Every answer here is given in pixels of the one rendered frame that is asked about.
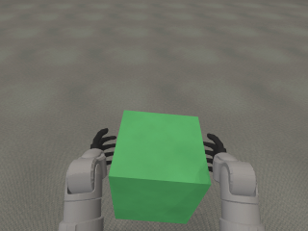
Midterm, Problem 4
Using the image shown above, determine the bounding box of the robot left forearm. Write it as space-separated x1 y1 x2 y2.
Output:
58 148 108 231

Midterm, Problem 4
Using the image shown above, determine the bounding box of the left robot hand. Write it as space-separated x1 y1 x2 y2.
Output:
90 128 116 166

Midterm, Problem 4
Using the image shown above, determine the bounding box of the robot right forearm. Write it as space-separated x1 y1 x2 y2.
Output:
212 152 266 231

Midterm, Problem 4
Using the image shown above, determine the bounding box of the carton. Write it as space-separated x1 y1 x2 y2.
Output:
108 110 212 224

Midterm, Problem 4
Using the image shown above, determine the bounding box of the right robot hand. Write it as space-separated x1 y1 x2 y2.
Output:
203 133 226 172

